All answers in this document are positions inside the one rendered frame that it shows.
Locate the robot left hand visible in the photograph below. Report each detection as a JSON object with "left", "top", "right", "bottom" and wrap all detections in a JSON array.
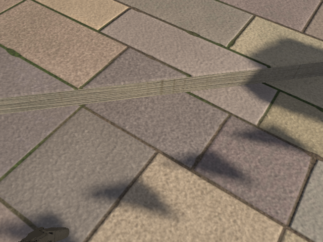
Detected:
[{"left": 19, "top": 227, "right": 69, "bottom": 242}]

